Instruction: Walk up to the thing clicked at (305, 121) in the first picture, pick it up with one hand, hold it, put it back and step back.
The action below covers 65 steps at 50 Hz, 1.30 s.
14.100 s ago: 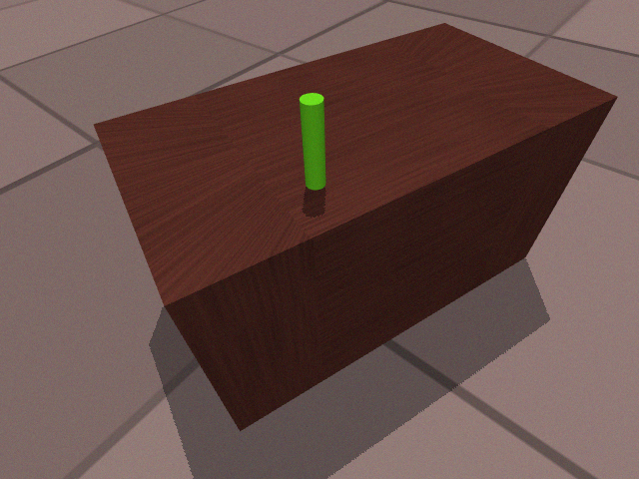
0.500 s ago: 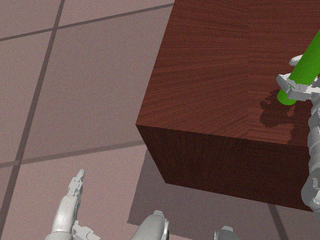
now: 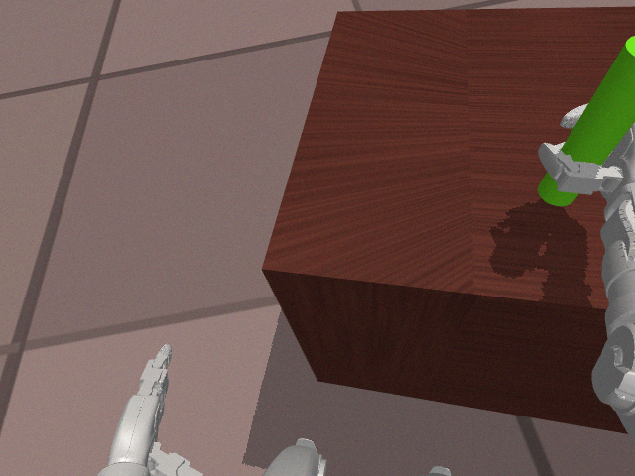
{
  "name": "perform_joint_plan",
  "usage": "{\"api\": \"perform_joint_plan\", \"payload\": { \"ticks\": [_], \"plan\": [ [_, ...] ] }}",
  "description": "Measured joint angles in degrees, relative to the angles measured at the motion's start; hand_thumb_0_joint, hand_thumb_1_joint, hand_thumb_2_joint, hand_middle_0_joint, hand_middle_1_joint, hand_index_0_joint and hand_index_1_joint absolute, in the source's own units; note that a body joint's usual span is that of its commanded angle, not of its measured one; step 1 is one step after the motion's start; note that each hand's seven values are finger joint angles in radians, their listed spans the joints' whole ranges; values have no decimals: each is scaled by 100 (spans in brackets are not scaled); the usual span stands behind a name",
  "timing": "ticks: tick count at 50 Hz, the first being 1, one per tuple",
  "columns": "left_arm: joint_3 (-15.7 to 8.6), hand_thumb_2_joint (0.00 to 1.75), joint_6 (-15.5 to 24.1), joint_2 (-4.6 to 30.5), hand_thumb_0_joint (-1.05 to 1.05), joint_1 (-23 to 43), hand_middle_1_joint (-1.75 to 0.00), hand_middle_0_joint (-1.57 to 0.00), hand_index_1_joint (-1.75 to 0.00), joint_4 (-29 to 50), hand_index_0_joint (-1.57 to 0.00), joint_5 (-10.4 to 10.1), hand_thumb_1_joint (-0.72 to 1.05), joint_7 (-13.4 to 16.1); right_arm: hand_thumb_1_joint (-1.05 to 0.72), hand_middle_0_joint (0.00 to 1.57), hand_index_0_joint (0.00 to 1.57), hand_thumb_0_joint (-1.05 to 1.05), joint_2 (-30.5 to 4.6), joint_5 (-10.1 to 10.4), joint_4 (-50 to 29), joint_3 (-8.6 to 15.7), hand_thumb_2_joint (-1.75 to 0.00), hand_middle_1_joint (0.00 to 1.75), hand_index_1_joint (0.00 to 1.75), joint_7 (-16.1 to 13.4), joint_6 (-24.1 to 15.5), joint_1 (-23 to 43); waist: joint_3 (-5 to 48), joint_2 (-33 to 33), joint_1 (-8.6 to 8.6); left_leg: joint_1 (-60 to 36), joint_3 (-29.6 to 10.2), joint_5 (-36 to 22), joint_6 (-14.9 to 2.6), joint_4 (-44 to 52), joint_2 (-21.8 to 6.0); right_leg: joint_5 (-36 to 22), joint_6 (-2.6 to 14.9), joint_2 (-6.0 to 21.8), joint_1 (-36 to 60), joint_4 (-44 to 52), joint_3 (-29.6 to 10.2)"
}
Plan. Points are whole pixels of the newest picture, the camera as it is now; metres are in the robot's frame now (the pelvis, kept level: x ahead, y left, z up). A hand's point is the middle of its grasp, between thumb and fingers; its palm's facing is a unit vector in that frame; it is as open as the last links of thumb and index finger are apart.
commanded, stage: settle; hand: right
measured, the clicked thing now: (595, 135) +0.51 -0.21 +0.13
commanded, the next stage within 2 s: lift in 0.32 s
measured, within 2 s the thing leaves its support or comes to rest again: neither
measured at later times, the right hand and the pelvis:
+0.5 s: hand (578, 138) +0.51 -0.20 +0.12, palm faces +0.12 +0.99 +0.01, open 6.7 cm; pelvis +0.01 +0.00 +0.01, yaw +0 degrees
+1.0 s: hand (612, 122) +0.46 -0.19 +0.19, palm faces +0.12 +0.99 +0.00, open 6.6 cm; pelvis +0.01 +0.00 +0.03, yaw +0 degrees
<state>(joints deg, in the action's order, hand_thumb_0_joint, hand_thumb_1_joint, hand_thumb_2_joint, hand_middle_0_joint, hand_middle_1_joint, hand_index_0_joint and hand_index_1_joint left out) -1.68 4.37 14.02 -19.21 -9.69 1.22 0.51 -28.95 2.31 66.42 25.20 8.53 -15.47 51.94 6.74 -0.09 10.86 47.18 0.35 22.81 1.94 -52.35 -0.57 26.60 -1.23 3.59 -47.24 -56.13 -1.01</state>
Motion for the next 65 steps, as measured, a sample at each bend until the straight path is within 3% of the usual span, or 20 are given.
{"api": "perform_joint_plan", "payload": {
  "ticks": [28,41,53,65],
  "plan": [
    [-17,5,34,-14,-2,-47,-5,-5,-5,-234,-6,-69,-53,19,4,89,93,-3,152,111,-467,-9,-110,122,124,-33,321,-181,-111,-44,-140,-518,-61,-140,-15,448,-15,-183,-19,-17,588,555,85],
    [-47,5,55,-54,-1,-112,-5,-5,-5,-591,-6,-144,-52,47,4,89,93,-3,570,285,-1154,-356,-111,121,124,-107,591,-629,-60,-85,-434,-1083,-98,-237,-11,810,-33,-296,-18,-37,1184,962,142],
    [-107,5,7,-89,-2,-179,-5,-4,-4,-880,-5,-278,-52,196,4,89,94,-3,1023,540,-2572,-661,-112,121,123,-206,1343,-1403,-72,-178,-816,-1903,-106,-310,-4,1178,-106,-456,-10,-110,2061,1471,172],
    [-272,5,90,-21,-2,-138,-5,-4,-4,-1121,-5,-315,-52,298,4,90,94,-3,1243,764,-4162,-917,-112,120,123,-229,2199,-2259,-268,-196,-1001,-2479,-62,-455,-20,1453,-137,-656,-25,-143,2643,1810,139]
  ]
}}
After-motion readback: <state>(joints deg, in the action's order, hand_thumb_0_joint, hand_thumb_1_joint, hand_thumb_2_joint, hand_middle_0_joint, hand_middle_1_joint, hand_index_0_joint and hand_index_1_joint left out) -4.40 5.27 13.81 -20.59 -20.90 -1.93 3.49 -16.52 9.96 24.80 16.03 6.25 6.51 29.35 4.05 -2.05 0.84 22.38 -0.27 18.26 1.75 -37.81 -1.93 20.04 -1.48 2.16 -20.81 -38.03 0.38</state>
